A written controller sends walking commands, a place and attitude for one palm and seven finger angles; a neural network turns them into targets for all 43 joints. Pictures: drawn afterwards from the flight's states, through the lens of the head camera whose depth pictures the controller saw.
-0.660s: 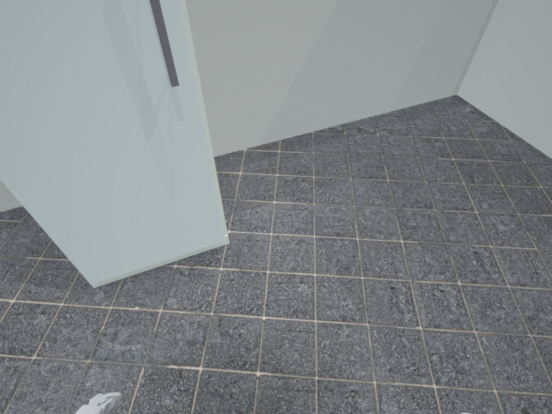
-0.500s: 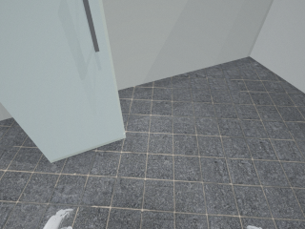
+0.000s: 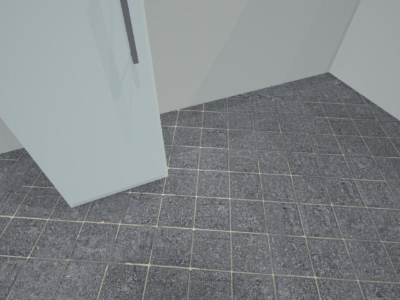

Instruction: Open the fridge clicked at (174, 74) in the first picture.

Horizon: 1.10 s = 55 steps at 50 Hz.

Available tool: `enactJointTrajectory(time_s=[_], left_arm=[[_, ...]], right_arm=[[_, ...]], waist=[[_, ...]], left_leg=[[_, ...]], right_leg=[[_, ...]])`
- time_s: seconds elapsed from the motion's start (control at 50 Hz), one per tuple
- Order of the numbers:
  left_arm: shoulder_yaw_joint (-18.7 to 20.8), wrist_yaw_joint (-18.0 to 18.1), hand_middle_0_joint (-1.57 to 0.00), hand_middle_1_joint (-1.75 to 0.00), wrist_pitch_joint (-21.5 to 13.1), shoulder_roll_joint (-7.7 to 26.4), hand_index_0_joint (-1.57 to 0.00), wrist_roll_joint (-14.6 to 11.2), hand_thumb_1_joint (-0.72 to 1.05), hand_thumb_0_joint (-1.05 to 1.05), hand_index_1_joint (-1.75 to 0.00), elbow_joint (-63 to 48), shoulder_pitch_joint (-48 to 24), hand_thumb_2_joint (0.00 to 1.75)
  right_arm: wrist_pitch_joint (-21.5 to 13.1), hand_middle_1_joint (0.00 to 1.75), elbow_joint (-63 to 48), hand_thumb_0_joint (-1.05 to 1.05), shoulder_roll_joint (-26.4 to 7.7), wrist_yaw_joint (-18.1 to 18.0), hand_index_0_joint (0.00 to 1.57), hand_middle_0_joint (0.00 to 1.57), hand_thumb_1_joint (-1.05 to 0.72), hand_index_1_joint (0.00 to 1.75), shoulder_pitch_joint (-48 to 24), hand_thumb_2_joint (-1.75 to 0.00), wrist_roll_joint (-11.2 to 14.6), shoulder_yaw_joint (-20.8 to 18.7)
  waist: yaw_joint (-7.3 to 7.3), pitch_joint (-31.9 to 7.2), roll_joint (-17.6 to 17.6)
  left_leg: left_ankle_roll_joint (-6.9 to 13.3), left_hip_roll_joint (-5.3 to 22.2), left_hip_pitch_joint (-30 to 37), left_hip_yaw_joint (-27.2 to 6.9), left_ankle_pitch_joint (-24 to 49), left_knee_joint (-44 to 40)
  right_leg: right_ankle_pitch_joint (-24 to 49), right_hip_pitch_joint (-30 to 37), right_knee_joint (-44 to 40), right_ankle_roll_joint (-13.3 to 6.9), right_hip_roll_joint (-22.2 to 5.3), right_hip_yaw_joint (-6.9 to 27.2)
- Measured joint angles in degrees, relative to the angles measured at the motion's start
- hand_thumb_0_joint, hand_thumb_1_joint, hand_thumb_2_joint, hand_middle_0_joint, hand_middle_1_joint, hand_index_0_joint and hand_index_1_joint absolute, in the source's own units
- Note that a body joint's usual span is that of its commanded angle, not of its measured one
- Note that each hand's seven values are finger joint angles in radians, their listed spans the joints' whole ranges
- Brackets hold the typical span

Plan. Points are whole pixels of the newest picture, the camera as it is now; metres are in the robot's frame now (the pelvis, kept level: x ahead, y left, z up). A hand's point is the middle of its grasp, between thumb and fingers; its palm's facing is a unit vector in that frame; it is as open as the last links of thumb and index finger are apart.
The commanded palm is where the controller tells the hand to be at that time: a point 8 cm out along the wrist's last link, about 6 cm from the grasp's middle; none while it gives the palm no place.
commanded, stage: stand and wait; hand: right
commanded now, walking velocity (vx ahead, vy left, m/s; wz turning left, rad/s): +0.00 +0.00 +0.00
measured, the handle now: (124, 9) +0.84 +0.28 +0.22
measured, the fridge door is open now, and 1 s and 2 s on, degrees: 0 0 0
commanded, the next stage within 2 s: look at it before walking up in 0.42 s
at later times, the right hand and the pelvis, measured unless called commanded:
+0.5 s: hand out of the picture +0.07 -0.24 -0.16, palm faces -0.04 +0.94 -0.33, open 7.4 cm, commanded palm none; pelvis -0.01 +0.01 +0.00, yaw +0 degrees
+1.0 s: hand out of the picture +0.08 -0.24 -0.16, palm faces -0.03 +0.94 -0.33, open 7.4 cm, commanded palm none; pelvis +0.00 +0.00 +0.00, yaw +0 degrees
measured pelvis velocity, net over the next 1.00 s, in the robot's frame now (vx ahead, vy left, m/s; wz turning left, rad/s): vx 0.00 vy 0.00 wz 0.00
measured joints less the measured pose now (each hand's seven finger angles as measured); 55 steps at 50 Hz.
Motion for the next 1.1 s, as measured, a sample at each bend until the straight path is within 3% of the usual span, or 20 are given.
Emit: enactJointTrajectory(time_s=[0.48,1.1], left_arm=[[-0.18,-0.23,-0.21,-0.30,-0.36,-0.63,-0.20,0.02,0.91,0.00,-0.30,1.72,0.67,0.90],[-0.33,0.07,-0.21,-0.30,-0.71,-0.56,-0.20,-0.11,0.91,0.00,-0.30,1.29,-1.22,0.90]], right_arm=[[-0.58,0.29,0.88,0.01,0.58,0.15,0.21,0.20,-0.90,0.30,-1.18,-0.90,-0.07,0.04],[-0.57,0.29,1.25,0.01,0.19,0.05,0.21,0.20,-0.90,0.30,-1.47,-0.90,-0.11,-0.17]], waist=[[0.42,-0.26,-0.01],[-0.19,0.04,-0.02]], left_leg=[[0.64,-0.81,-0.61,0.02,1.79,-1.67],[0.30,-0.30,0.78,0.18,1.15,-2.71]], right_leg=[[1.63,-0.59,-1.51,0.72,-0.82,0.01],[1.36,0.91,-3.05,0.42,-0.33,0.17]])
